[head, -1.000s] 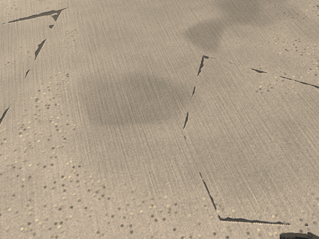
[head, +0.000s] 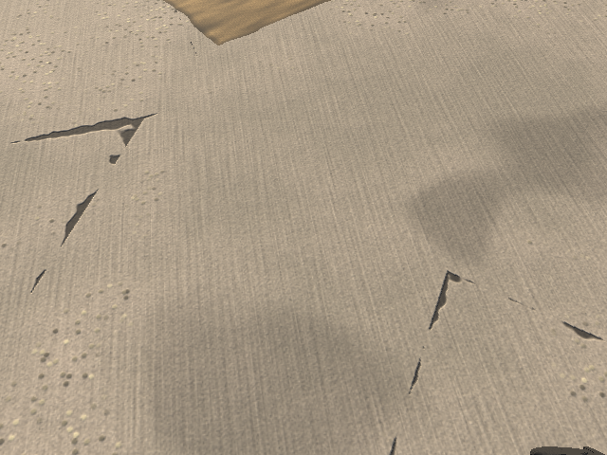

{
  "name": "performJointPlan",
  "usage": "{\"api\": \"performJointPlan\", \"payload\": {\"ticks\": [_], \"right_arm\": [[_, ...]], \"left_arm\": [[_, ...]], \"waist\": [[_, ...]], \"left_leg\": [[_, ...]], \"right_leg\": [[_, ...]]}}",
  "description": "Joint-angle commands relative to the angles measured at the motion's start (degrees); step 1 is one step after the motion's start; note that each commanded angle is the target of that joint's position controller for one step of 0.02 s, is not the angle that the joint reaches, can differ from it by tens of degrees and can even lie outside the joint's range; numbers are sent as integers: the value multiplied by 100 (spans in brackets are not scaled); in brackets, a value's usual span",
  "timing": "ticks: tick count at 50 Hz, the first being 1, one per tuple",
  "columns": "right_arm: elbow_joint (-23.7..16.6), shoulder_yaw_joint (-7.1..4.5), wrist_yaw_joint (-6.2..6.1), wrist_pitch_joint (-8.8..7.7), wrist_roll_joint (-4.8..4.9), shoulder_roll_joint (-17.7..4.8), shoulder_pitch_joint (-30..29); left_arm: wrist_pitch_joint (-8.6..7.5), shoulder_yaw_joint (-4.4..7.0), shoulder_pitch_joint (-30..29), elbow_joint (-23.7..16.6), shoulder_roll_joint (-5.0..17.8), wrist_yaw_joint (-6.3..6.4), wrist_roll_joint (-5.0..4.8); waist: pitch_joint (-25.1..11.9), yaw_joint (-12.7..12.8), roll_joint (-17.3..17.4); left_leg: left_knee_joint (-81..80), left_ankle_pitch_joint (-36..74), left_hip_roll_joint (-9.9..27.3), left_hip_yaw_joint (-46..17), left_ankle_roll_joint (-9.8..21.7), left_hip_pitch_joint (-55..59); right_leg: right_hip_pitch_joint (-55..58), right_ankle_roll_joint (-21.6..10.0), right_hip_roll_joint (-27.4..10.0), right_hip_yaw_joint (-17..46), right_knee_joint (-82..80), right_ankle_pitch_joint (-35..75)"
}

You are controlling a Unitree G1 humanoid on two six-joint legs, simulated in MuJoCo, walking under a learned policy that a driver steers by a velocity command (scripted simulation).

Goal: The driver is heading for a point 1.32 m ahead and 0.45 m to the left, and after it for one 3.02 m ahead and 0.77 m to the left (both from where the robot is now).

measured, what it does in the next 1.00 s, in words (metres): walks ahead, turning left: right foot, then left foot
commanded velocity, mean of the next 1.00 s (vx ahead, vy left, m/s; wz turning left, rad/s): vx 0.50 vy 0.00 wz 0.52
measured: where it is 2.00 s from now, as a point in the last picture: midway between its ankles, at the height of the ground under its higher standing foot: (191, 302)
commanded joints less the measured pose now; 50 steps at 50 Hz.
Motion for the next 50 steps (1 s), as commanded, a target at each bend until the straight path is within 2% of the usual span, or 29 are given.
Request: {"api": "performJointPlan", "payload": {"ticks": [1, 2, 3, 4, 5, 6, 9, 11, 15, 18, 21, 23, 24, 25, 26, 27, 28, 29, 30, 31, 33, 35, 38, 41, 45, 47, 48, 49, 50], "right_arm": [[23, -613, -93, -15, 41, -1922, 1856], [-44, -471, -88, -37, 58, -1348, 2040], [-50, -409, -109, -66, 3, -1137, 1809], [-120, -385, -126, -76, -11, -1060, 1482], [-203, -340, -134, -64, -37, -918, 1150], [-300, -294, -153, -60, -103, -812, 961], [-339, -320, -220, -72, -53, -868, 925], [-284, -367, -299, -67, -26, -1010, 1068], [-160, -385, -389, 8, 20, -1046, 1370], [-37, -396, -404, 60, 58, -1051, 1640], [-4, -397, -436, 130, 57, -1000, 1669], [-53, -384, -435, 169, 44, -929, 1502], [-129, -303, -412, 156, 16, -709, 1422], [-265, -183, -406, 134, -100, -403, 1465], [-403, -112, -401, 85, 98, -211, 2307], [-209, -218, -420, 91, 144, -837, 2179], [-283, -297, -408, 122, 97, -1089, 1528], [-341, -301, -410, 145, 42, -1013, 1239], [-419, -315, -384, 144, -6, -931, 1045], [-444, -312, -343, 165, 35, -811, 1086], [-490, -267, -308, 220, 84, -566, 1087], [-610, -232, -300, 249, 46, -465, 871], [-666, -197, -239, 222, 36, -421, 602], [-771, -146, -130, 154, 38, -331, 59], [-1005, -110, -34, 122, 50, -285, -488], [-1047, -183, -19, 120, 4, -452, -408], [-979, -268, -29, 129, -31, -605, -60], [-736, -409, -59, 142, -35, -828, 768], [-488, -570, -144, 182, -22, -1180, 1674]], "left_arm": [[-196, -140, 512, -748, -6, 0, 212], [-406, -50, 35, -703, 536, -102, 17], [-527, 6, -488, -880, 758, -158, -170], [-591, -25, -726, -940, 688, -133, -118], [-595, 7, -841, -944, 696, -95, 21], [-541, 43, -769, -957, 719, -87, 72], [-361, 31, -671, -1001, 524, -68, 132], [-312, -6, -1034, -1129, 408, -47, 150], [-363, -76, -1862, -1330, 226, -109, 101], [-421, -51, -2256, -1479, 317, -175, 26], [-495, 33, -2235, -1516, 506, -230, 5], [-552, 132, -1646, -1381, 644, -206, 2], [-582, 220, -1023, -1281, 828, -166, 74], [-568, 308, -83, -1206, 1173, -110, 130], [-478, 385, 240, -975, 1453, -156, 138], [-444, 259, 40, -1107, 853, -170, 3], [-399, 178, -175, -1155, 554, -137, 4], [-363, 135, -436, -1173, 500, -131, 65], [-343, 104, -588, -1123, 405, -124, 86], [-352, 79, -657, -1091, 362, -111, 122], [-396, 98, -673, -996, 369, -115, 77], [-426, 156, -641, -890, 533, -110, 59], [-399, 205, -635, -781, 692, -99, 66], [-338, 220, -528, -673, 801, -74, 29], [-240, 256, -81, -408, 978, -113, -106], [-177, 291, -67, -331, 1127, -111, -170], [-143, 304, -101, -305, 1210, -94, -190], [-108, 267, -148, -288, 1166, -71, -191], [-127, 163, -85, -329, 946, -38, -91]], "waist": [[-1880, -455, 1657], [-2214, -875, 1006], [-1388, -916, 748], [-966, -750, 156], [-631, -551, -65], [-551, -349, 58], [-397, -178, 159], [-217, -261, 151], [-103, -583, 311], [-63, -722, 375], [-84, -632, 500], [-272, -288, 647], [-786, 26, 541], [-1636, 354, -163], [-2118, -82, -2190], [-1562, 61, -1377], [-861, 216, -827], [-474, 113, -438], [-178, 19, -427], [-102, -111, -596], [-34, -176, -723], [46, -180, -603], [39, -126, -478], [167, 79, -427], [368, 195, -406], [273, -9, -517], [4, -279, -602], [-466, -766, -535], [-994, -1163, -332]], "left_leg": [[-810, -965, 1736, -4182, 1682, 4985], [-1428, -1691, 1829, -4831, 1652, 5286], [-1489, -1309, 1669, -4018, 1386, 4717], [-1484, -716, 1442, -3388, 1226, 3940], [-1557, -29, 1250, -2894, 1129, 3169], [-1681, 460, 1111, -2622, 1106, 2672], [-1931, 1054, 933, -2191, 1187, 1991], [-2001, 1136, 791, -1927, 1111, 1763], [-1868, 571, 437, -1649, 730, 1514], [-1629, 272, 567, -2010, 653, 1779], [-1147, 214, 741, -2526, 569, 2314], [-651, 617, 627, -2625, 421, 2327], [184, 764, 339, -2385, 240, 2027], [1814, -399, -87, -1816, -5, 1180], [3435, -3036, -686, -1258, -324, -857], [4083, -2783, -168, -1377, -411, -1468], [4194, -2224, 4, -1207, -459, -1586], [4090, -1830, 188, -1041, -504, -1394], [3846, -1583, 338, -1019, -523, -1303], [3705, -1438, 481, -980, -516, -1051], [3465, -1340, 581, -817, -547, -958], [3087, -1083, 651, -776, -616, -1141], [2310, -273, 684, -690, -647, -1188], [1308, 516, 581, -391, -569, -900], [490, 200, 381, -181, -332, -630], [229, -356, 142, 6, -124, -238], [81, -497, -54, 151, 1, 367], [-257, -148, -285, 292, 170, 1592], [-117, 130, -37, -189, 340, 3230]], "right_leg": [[-3941, -25, 469, 470, 4727, -264], [-4649, -112, 328, 1493, 5303, -561], [-5035, -230, 66, 1474, 5261, -65], [-4881, -277, -179, 1423, 4879, 404], [-4559, -239, -334, 1390, 4384, 666], [-4162, -206, -439, 1428, 4145, 836], [-3879, 38, -426, 1302, 3481, 1065], [-3974, 194, -344, 1236, 2781, 1668], [-3460, 247, -3, 1184, 1136, 3102], [-3278, 182, 148, 1270, 618, 3225], [-3126, 12, 207, 1393, 250, 2641], [-2300, -216, 242, 1247, -57, 2415], [-1162, -470, -103, 1454, -22, 2463], [407, -832, -1139, 2489, 114, 2249], [1888, -1714, -2253, 5144, -411, 972], [1525, -1545, -2205, 5201, -642, -119], [821, -1290, -1942, 4236, -717, 60], [125, -1177, -1703, 3565, -840, 771], [-360, -1162, -1513, 3103, -977, 1306], [-700, -1109, -1363, 2687, -1125, 1607], [-962, -1181, -1275, 2159, -1382, 1973], [-989, -1288, -1345, 1797, -1551, 2393], [-799, -1252, -1300, 1168, -1599, 2962], [-711, -1079, -1178, 566, -1583, 3149], [-277, -1030, -1408, 416, -1512, 3371], [25, -964, -1512, 309, -1075, 4671], [74, -881, -1478, 181, -515, 5638], [-199, -733, -1300, -55, 471, 6171], [-1259, -511, -1073, -165, 1810, 5245]]}}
